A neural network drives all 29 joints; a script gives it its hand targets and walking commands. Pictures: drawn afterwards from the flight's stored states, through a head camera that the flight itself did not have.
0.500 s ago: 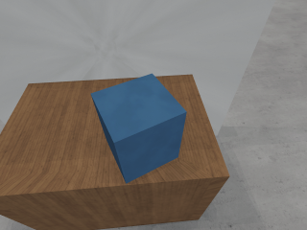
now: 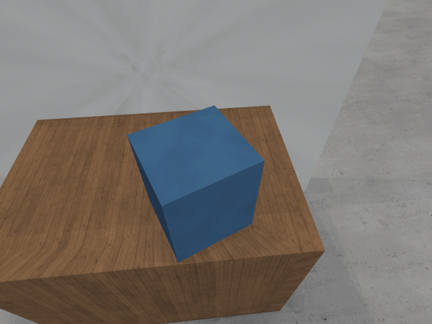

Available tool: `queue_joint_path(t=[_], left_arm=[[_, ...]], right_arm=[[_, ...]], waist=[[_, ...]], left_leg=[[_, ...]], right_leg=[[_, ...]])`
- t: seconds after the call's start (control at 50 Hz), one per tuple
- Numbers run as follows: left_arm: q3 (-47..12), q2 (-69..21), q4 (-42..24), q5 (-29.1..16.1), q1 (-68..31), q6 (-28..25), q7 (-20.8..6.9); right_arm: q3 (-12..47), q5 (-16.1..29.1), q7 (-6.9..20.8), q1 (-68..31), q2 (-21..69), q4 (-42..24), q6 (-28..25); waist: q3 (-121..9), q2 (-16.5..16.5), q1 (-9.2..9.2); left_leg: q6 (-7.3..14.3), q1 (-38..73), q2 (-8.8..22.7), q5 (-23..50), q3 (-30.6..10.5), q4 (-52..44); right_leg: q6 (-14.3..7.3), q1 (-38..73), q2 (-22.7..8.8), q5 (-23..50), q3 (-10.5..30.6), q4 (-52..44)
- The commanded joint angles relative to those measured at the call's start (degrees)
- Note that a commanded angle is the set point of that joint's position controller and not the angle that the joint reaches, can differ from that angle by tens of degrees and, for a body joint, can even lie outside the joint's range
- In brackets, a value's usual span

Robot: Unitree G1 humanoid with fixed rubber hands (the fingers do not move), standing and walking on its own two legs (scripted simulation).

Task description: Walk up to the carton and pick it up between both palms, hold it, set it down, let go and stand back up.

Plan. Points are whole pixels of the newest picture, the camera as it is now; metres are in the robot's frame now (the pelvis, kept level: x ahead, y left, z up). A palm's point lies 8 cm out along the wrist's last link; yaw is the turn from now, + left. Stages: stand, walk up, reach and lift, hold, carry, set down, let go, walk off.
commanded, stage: reach and lift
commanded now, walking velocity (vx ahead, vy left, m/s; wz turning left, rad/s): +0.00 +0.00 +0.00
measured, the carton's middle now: (196, 184) +0.42 +0.07 -0.03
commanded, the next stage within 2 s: none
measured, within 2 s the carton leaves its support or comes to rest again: neither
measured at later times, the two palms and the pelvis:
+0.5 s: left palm (106, 319) +0.15 +0.22 -0.08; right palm (369, 320) +0.16 -0.27 -0.09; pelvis +0.00 -0.03 +0.00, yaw +3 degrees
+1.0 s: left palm (112, 313) +0.16 +0.21 -0.06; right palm (364, 302) +0.18 -0.26 -0.07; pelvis +0.02 -0.01 +0.01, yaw +2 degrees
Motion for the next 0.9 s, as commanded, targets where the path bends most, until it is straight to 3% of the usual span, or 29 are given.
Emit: queue_joint_path(t=[0.0, 0.02, 0.04, 0.06, 0.1, 0.12, 0.16, 0.18, 0.24, 0.3, 0.36, 0.44, 0.58, 0.78, 0.88], left_arm=[[3.30, 10.34, -10.77, -0.82, -34.54, 10.08, 1.00], [1.21, 7.63, -10.79, -1.31, -29.09, 15.74, 1.75], [1.82, 7.67, -14.47, -1.68, -26.75, 18.86, 1.37], [2.25, 7.62, -17.99, -1.59, -24.92, 21.52, 1.05], [3.76, 4.98, -24.72, 1.38, -17.46, 25.22, 1.04], [4.64, 3.73, -25.35, 3.00, -13.51, 25.80, 0.82], [6.27, 2.89, -26.17, 4.44, -8.68, 25.13, 0.77], [6.61, 2.50, -26.03, 4.58, -7.52, 24.40, 0.95], [5.36, 1.40, -21.17, 3.34, -12.36, 22.41, 0.58], [6.27, 2.37, -20.79, 2.96, -16.57, 20.81, 0.69], [7.54, 2.81, -22.51, 3.41, -18.01, 18.83, 1.37], [7.42, 2.29, -24.27, 2.85, -17.29, 15.10, 2.46], [6.14, 1.43, -24.28, 0.55, -13.05, 6.98, 3.62], [3.77, -2.77, -23.20, 0.60, -10.42, 1.08, 6.16], [2.89, -5.63, -24.07, 2.11, -9.14, -0.87, 7.83]], right_arm=[[-9.22, -7.09, 1.68, -33.02, -3.54, -3.24, -6.45], [-10.26, -6.48, 3.14, -26.16, -4.93, -1.80, -5.82], [-11.11, -6.09, 3.45, -23.80, -6.08, -4.35, -5.49], [-11.62, -5.18, 3.42, -21.15, -6.47, -5.32, -5.09], [-10.26, -1.45, 3.97, -13.35, -8.42, -4.66, -4.15], [-9.80, -0.27, 4.26, -10.27, -9.38, -2.61, -4.27], [-8.63, 1.25, 4.97, -8.95, -11.64, -0.97, -5.44], [-7.75, 1.90, 5.43, -9.59, -12.12, -1.03, -5.96], [-7.56, -0.11, 5.74, -14.17, -9.16, -3.18, -4.99], [-6.68, -0.59, 5.35, -16.07, -6.10, -6.34, -4.26], [-5.91, 0.28, 5.15, -15.89, -4.34, -8.42, -4.35], [-5.63, 1.15, 5.49, -14.86, -3.91, -8.92, -6.58], [-5.07, 2.41, 5.74, -13.42, -4.88, -7.00, -14.02], [-3.99, 5.63, 8.13, -14.73, -7.72, -1.98, -18.75], [-2.67, 8.71, 10.21, -14.55, -9.72, 1.03, -19.99]], waist=[[1.15, 4.85, 0.93], [5.47, 2.76, -0.34], [2.43, -1.14, -0.46], [-1.71, -1.63, -0.60], [-8.60, 3.80, 0.64], [-9.36, 5.54, -0.19], [-9.89, 5.04, -0.59], [-8.66, 3.63, -0.43], [-1.96, -2.58, -1.43], [2.03, -3.77, -0.09], [0.95, -2.57, 0.89], [-2.40, -0.96, 0.63], [-7.04, -2.40, 0.88], [-5.46, -2.40, 2.01], [-4.16, -0.69, 2.56]], left_leg=[[-1.20, -18.35, 1.69, -9.02, -2.62, 0.26], [-0.32, -23.48, 2.32, -16.02, -1.73, 1.79], [-0.89, -21.02, 1.98, -10.90, -0.76, 4.11], [-1.65, -14.75, 1.97, -6.48, -1.50, 6.20], [-2.37, -5.93, 2.94, 3.39, -2.39, 4.05], [-2.79, -4.45, 3.39, 10.52, -3.07, 2.56], [-4.19, 1.35, 2.40, 23.53, -3.89, 2.24], [-4.34, 3.44, 1.43, 25.19, -4.07, 1.83], [-2.03, -2.06, -0.50, 6.93, -3.82, -0.75], [-1.05, -7.78, -1.53, -0.15, -2.50, -1.44], [-1.07, -7.06, -1.87, 0.71, -2.06, -2.10], [-1.20, -3.64, -2.14, 3.98, -2.54, -2.32], [-0.78, -1.21, -2.48, 9.15, -3.32, -2.59], [-1.30, 1.82, -1.96, 11.78, -3.94, -5.94], [-1.89, 3.07, -1.41, 13.68, -4.47, -6.74]], right_leg=[[-3.70, -3.58, -1.15, -14.32, -2.25, 6.62], [-3.61, -1.08, -0.41, -17.61, -2.88, 9.99], [-3.54, -1.87, -1.79, -13.15, -2.43, 10.26], [-3.21, -3.92, -2.24, -8.22, -2.14, 9.68], [-3.23, 2.32, 0.66, 1.33, -4.30, 8.54], [-3.13, 6.11, 2.31, 6.72, -5.50, 8.98], [-3.32, 7.88, 3.52, 12.13, -5.67, 6.13], [-3.40, 7.94, 3.63, 13.10, -5.42, 3.90], [-2.31, 5.84, 1.57, 2.93, -3.02, 0.03], [-1.54, 6.07, -0.48, -2.83, 0.54, -2.10], [-1.17, 7.22, -1.39, -3.02, 2.13, -3.49], [-1.00, 6.79, -1.66, 1.42, 2.16, -3.63], [-0.85, 7.57, -1.04, 8.78, 1.60, -3.65], [-2.64, 6.45, 0.81, 4.58, 0.54, -7.07], [-3.79, 5.54, 1.49, 3.59, 0.26, -7.95]])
